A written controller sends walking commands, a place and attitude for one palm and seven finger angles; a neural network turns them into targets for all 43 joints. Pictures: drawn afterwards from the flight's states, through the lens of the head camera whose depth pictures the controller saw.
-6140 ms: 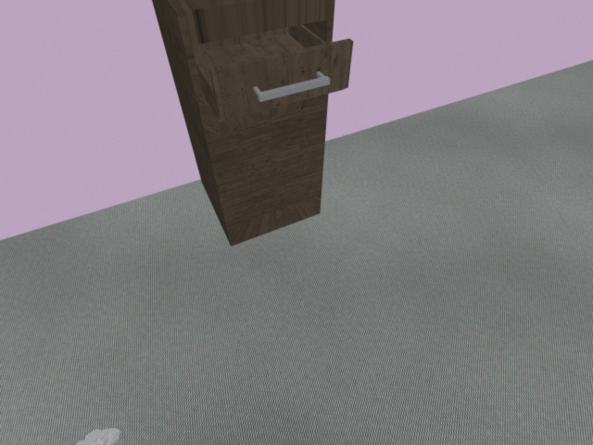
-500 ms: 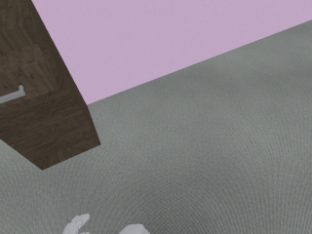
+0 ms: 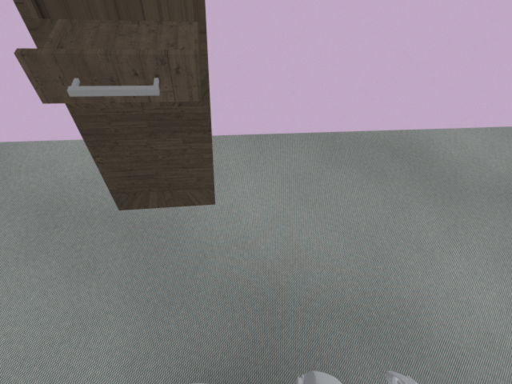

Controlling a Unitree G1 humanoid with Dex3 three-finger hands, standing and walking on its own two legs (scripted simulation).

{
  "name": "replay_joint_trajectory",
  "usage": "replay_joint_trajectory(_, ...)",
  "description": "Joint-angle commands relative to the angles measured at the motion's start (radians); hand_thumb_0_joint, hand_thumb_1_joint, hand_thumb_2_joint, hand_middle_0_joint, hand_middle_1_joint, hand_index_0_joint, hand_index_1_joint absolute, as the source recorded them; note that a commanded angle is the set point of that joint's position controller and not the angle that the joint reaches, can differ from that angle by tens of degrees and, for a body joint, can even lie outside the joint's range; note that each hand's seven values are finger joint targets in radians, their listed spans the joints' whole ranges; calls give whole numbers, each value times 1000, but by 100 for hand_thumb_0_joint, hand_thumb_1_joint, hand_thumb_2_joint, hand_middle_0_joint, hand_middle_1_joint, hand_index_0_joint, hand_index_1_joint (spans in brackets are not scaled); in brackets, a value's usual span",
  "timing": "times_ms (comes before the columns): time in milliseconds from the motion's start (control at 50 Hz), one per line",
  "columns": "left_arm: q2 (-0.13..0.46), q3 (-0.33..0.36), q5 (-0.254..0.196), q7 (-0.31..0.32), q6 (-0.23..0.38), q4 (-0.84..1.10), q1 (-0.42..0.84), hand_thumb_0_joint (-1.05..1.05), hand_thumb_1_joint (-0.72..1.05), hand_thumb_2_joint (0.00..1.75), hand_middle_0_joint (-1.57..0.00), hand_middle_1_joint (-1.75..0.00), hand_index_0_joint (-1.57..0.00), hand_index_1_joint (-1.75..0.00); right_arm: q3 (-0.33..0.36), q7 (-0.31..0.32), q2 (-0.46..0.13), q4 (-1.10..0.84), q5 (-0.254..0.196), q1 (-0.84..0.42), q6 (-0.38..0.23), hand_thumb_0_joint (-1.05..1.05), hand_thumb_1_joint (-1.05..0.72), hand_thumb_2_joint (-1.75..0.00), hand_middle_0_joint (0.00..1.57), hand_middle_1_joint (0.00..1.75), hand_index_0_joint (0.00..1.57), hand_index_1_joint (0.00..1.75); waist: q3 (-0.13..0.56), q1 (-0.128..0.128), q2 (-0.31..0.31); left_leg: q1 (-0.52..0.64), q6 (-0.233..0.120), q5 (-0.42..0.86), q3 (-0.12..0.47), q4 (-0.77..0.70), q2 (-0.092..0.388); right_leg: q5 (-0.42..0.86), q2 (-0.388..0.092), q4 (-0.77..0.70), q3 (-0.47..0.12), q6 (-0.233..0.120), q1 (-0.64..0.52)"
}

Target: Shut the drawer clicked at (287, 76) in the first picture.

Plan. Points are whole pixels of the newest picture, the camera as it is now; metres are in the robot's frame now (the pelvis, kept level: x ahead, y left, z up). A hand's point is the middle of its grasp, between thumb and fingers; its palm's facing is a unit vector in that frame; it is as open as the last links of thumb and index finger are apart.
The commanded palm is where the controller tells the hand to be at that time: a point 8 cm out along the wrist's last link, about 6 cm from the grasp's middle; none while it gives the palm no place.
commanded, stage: turn to face it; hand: left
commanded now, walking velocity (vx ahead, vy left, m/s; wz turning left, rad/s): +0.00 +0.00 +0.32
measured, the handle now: (116, 86) +0.70 +0.40 +0.01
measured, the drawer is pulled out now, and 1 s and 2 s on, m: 0.15 0.15 0.15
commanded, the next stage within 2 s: take the last steps up to it in 0.28 s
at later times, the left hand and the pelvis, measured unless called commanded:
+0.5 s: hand out of the picture +0.03 +0.15 -0.14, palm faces +0.20 -0.95 -0.25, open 7.4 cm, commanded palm none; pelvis -0.01 -0.04 +0.01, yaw +10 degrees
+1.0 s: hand out of the picture -0.09 +0.22 -0.17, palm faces +0.32 -0.94 -0.14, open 7.4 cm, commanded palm none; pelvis +0.04 +0.08 +0.01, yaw +13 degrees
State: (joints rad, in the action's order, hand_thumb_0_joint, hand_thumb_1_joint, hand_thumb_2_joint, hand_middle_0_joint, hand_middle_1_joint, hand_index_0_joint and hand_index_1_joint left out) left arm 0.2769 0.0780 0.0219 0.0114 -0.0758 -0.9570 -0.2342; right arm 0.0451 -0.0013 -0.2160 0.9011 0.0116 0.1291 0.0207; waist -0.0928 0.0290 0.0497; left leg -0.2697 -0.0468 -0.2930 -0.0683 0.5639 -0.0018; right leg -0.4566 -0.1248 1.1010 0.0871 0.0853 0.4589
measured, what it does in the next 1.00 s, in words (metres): steps on the spot: right foot, then left foot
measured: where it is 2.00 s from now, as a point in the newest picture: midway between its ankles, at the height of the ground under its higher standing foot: (212, 338)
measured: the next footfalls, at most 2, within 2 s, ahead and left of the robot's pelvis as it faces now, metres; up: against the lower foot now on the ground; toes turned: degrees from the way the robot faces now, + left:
right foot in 0.34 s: +0.04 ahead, -0.13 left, +0.00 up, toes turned +3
left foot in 0.86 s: +0.06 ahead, +0.17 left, +0.00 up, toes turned +22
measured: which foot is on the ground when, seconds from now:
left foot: down 0.00-0.34, up 0.36-0.84, down 0.86-1.00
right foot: up 0.00-0.32, down 0.34-0.86, up 0.88-1.00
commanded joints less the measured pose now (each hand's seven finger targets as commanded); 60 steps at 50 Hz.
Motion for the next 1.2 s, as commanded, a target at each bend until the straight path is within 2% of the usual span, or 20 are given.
replay_joint_trajectory(0,58,9,-8,2,38,72,-5,0,90,90,-20,-30,-20,-30,42,18,-180,-37,2,52,-18,0,-90,-90,20,30,20,30,137,-32,-181,169,-106,563,220,-228,233,81,3,11,-58,13,61)
replay_joint_trajectory(160,25,-4,-9,9,40,98,64,0,90,90,-20,-30,-20,-30,47,19,-171,-9,11,103,-7,0,-90,-90,20,30,20,30,121,-63,-188,156,-136,419,327,-242,241,14,49,-224,-59,-2,-15)
replay_joint_trajectory(240,14,-10,-15,15,53,81,22,0,90,90,-20,-30,-20,-30,48,17,-164,1,12,87,-3,0,-90,-90,20,30,20,30,130,-43,-189,87,-126,449,361,-203,221,53,87,-416,-48,-23,-156)
replay_joint_trajectory(280,14,-8,-16,20,68,59,-50,0,90,90,-20,-30,-20,-30,46,15,-147,3,4,69,-3,0,-90,-90,20,30,20,30,157,-3,-157,20,-77,384,334,-132,174,229,82,-655,-40,-27,-311)
replay_joint_trajectory(300,51,-4,-10,25,81,55,-73,0,90,90,-20,-30,-20,-30,42,10,-110,6,-4,84,-7,0,-90,-90,20,30,20,30,176,3,-51,-55,-20,258,286,-46,114,313,5,-774,-115,-44,-420)
replay_joint_trajectory(320,130,10,3,32,90,48,-84,0,90,90,-20,-30,-20,-30,31,4,-47,-9,-11,98,-10,0,-90,-90,20,30,20,30,166,-2,178,-216,54,-41,133,113,-25,447,-225,-809,-338,-131,-489)
replay_joint_trajectory(340,162,11,1,29,86,68,-83,0,90,90,-20,-30,-20,-30,41,7,-62,-25,-2,81,5,0,-90,-90,20,30,20,30,134,8,173,-215,72,-286,128,287,-41,564,-354,-820,-386,-232,-371)
replay_joint_trajectory(360,134,12,-3,31,91,64,-59,0,90,90,-20,-30,-20,-30,46,10,-75,-8,6,70,21,0,-90,-90,20,30,20,30,121,-1,199,-211,71,-289,166,401,-15,586,-308,-818,-373,-252,-305)
replay_joint_trajectory(400,80,1,-7,24,96,64,-15,0,90,90,-20,-30,-20,-30,49,-2,-78,39,10,104,26,0,-90,-90,20,30,20,30,68,-27,90,-264,82,-153,141,556,9,386,-217,-843,-275,-226,-318)
replay_joint_trajectory(440,47,-2,-6,18,108,53,-31,0,90,90,-20,-30,-20,-30,50,-17,-71,60,16,118,21,0,-90,-90,20,30,20,30,30,-23,71,-299,88,-43,122,598,35,207,-180,-887,-214,-185,-309)
replay_joint_trajectory(620,38,-5,8,11,140,-58,-228,0,90,90,-20,-30,-20,-30,35,-34,-41,45,18,10,-2,0,-90,-90,20,30,20,30,-11,38,92,-363,102,13,50,403,98,101,-214,-956,-195,-198,-413)
replay_joint_trajectory(740,62,-5,15,6,134,-114,-250,0,90,90,-20,-30,-20,-30,15,-42,-9,33,8,-25,-24,0,-90,-90,20,30,20,30,-14,41,137,-153,67,-45,-33,117,65,82,-206,-937,-123,-199,-316)
replay_joint_trajectory(800,54,-3,6,5,123,-130,-217,0,90,90,-20,-30,-20,-30,12,-31,-18,75,8,100,-44,0,-90,-90,20,30,20,30,13,-28,92,139,60,38,-95,-85,27,55,-146,-823,-45,-161,-166)
replay_joint_trajectory(820,23,-9,6,3,117,-131,-211,0,90,90,-20,-30,-20,-30,21,-18,-60,109,7,200,-54,0,-90,-90,20,30,20,30,48,-72,-23,294,59,-2,-66,-144,50,40,-100,-693,-2,-134,-89)
replay_joint_trajectory(840,-35,-20,1,-4,112,-114,-210,0,90,90,-20,-30,-20,-30,47,-6,-161,141,14,325,-60,0,-90,-90,20,30,20,30,93,-126,-293,417,10,-152,203,-228,244,-41,4,-409,78,-89,66)
replay_joint_trajectory(860,-73,-31,2,-3,112,-73,-167,0,90,90,-20,-30,-20,-30,58,7,-229,165,15,437,-58,0,-90,-90,20,30,20,30,83,-152,-386,396,-63,-206,441,-371,411,-150,69,-157,72,-73,191)
replay_joint_trajectory(880,-55,-29,7,4,105,-62,-115,0,90,90,-20,-30,-20,-30,50,19,-206,168,15,405,-56,0,-90,-90,20,30,20,30,63,-147,-369,332,-84,-261,474,-413,422,-116,40,-10,-23,-91,228)
replay_joint_trajectory(940,-57,-17,7,-21,108,-114,-129,0,90,90,-20,-30,-20,-30,10,25,-64,123,4,221,-77,0,-90,-90,20,30,20,30,-37,-48,-136,138,-67,-49,247,-424,318,146,-29,49,-58,-92,163)
replay_joint_trajectory(1000,-86,-13,9,-18,94,-137,-186,0,90,90,-20,-30,-20,-30,8,32,-16,132,1,242,-103,0,-90,-90,20,30,20,30,2,-17,-143,170,-48,275,110,-410,262,237,-5,33,-49,-68,134)
replay_joint_trajectory(1180,-66,-9,3,-24,77,-58,31,0,90,90,-20,-30,-20,-30,-2,46,-12,199,4,361,-111,0,-90,-90,20,30,20,30,-56,-36,-121,293,-77,530,85,-384,288,300,5,-52,-48,-63,295)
